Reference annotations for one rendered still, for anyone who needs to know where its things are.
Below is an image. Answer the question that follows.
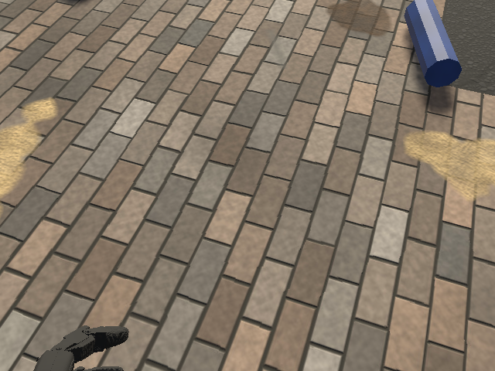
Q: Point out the robot left hand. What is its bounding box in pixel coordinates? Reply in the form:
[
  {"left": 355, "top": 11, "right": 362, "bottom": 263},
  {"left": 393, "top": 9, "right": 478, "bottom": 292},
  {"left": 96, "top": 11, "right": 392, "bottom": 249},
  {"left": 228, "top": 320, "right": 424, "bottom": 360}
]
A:
[{"left": 33, "top": 325, "right": 129, "bottom": 371}]

